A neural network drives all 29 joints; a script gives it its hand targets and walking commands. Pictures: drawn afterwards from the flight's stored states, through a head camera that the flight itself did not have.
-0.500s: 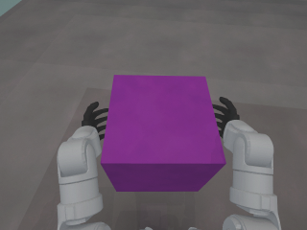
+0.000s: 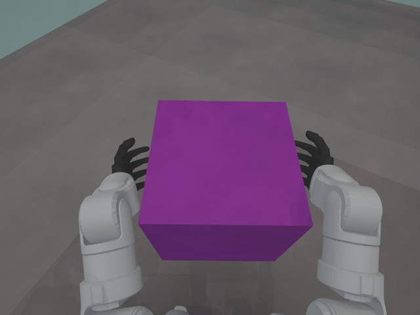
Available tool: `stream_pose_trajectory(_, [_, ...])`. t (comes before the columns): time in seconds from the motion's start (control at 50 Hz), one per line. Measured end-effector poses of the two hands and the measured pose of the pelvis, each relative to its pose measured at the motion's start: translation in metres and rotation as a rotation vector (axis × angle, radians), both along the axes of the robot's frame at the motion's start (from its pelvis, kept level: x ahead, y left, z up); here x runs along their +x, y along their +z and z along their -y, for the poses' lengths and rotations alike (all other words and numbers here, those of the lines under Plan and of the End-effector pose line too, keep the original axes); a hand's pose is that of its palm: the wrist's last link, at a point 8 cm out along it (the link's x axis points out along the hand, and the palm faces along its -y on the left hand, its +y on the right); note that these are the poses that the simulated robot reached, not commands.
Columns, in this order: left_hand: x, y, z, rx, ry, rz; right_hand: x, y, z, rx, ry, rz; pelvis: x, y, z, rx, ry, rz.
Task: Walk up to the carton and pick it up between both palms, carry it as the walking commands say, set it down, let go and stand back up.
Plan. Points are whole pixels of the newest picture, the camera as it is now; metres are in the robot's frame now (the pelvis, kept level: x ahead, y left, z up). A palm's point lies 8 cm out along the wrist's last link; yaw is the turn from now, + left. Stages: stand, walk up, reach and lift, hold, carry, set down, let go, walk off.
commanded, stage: carry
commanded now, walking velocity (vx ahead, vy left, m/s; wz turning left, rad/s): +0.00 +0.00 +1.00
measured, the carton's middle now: (220, 186) +0.37 -0.02 +0.02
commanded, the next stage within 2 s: none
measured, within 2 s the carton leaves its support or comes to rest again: neither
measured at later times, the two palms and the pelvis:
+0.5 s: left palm out of the picture +0.27 +0.30 +0.13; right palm (205, 139) +0.41 +0.01 +0.12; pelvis +0.02 +0.03 +0.02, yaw +25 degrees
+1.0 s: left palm out of the picture +0.16 +0.52 +0.09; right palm (30, 144) +0.43 +0.33 +0.09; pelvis +0.08 +0.15 +0.00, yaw +51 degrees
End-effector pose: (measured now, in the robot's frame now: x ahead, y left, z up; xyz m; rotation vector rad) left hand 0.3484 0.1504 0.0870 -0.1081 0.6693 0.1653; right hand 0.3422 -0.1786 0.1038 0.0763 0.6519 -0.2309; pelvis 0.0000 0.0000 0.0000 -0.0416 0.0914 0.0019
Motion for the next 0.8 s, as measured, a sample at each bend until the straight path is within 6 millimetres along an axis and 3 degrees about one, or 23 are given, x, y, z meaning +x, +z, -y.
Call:
stream_pose_trajectory(0.1, [-0.024, -0.007, -0.058, -0.011, 0.160, -0.022, 0.032, -0.007, -0.063, -0.004, 0.167, -0.022, 0.002, 0.006, -0.001, -0.015, 0.122, -0.020])
stream_pose_trajectory(0.18, [-0.043, 0.002, -0.089, 0.022, 0.268, 0.003, 0.049, -0.012, -0.102, 0.041, 0.284, 0.006, 0.003, 0.005, -0.001, 0.004, 0.200, -0.027])
stream_pose_trajectory(0.28, [-0.060, 0.013, -0.106, 0.075, 0.345, 0.001, 0.056, -0.017, -0.127, 0.098, 0.356, 0.007, 0.005, 0.006, 0.000, 0.025, 0.247, -0.028])
stream_pose_trajectory(0.4, [-0.073, 0.027, -0.123, 0.065, 0.413, -0.001, 0.065, 0.001, -0.152, 0.095, 0.421, 0.009, 0.012, 0.016, -0.009, 0.083, 0.379, -0.022])
stream_pose_trajectory(0.48, [-0.079, 0.037, -0.147, 0.078, 0.448, 0.008, 0.071, 0.010, -0.181, 0.110, 0.457, 0.020, 0.016, 0.021, -0.025, 0.096, 0.426, -0.014])
stream_pose_trajectory(0.58, [-0.083, 0.040, -0.188, 0.087, 0.476, 0.024, 0.075, 0.013, -0.227, 0.118, 0.485, 0.036, 0.021, 0.017, -0.060, 0.092, 0.455, 0.004])
stream_pose_trajectory(0.7, [-0.087, 0.017, -0.252, 0.043, 0.505, 0.066, 0.078, 0.009, -0.294, 0.071, 0.514, 0.077, 0.029, -0.009, -0.112, 0.070, 0.525, 0.038])
stream_pose_trajectory(0.8, [-0.121, -0.004, -0.303, -0.002, 0.645, 0.010, 0.083, 0.001, -0.370, 0.024, 0.646, 0.018, 0.038, -0.002, -0.127, 0.019, 0.657, 0.025])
